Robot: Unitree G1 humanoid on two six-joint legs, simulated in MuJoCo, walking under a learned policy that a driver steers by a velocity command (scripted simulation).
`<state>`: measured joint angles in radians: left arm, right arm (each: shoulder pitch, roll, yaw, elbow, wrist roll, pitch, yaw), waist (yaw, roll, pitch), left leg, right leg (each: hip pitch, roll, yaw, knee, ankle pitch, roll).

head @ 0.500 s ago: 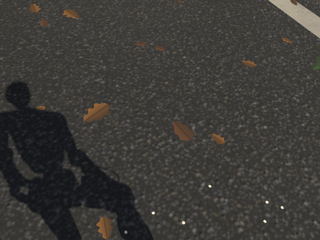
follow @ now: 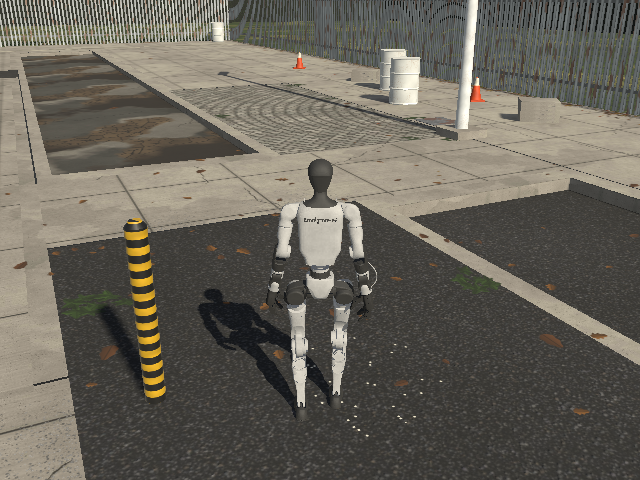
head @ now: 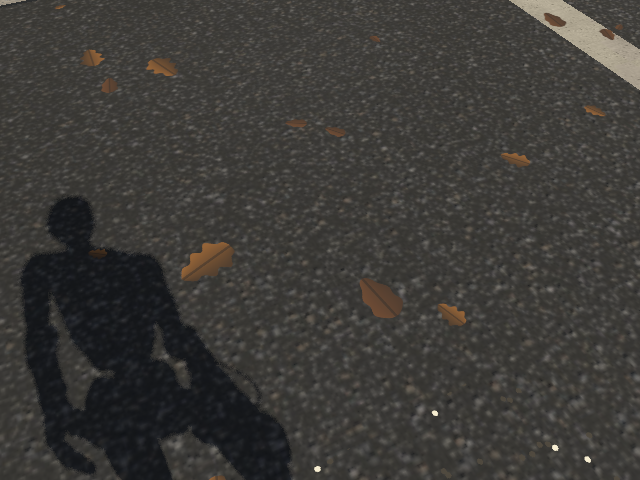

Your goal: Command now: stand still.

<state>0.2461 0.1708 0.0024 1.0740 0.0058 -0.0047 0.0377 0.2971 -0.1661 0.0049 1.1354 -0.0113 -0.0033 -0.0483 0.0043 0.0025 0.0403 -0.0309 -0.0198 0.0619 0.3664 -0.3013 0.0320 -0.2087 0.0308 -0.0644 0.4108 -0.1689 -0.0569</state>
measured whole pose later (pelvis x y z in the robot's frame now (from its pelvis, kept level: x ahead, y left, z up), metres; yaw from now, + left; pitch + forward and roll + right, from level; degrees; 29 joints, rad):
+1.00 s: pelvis +0.00 +0.01 +0.00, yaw +0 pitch -1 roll +0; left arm 0.31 0.11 -0.01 1.19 0.00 -0.01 0.04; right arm 0.39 -0.09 0.02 1.17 -0.01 -0.02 -0.05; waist 0.01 0.00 0.02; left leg -0.04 -0.03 0.06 0.37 -0.31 0.05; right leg -0.22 0.03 -0.05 0.41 -0.17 -0.04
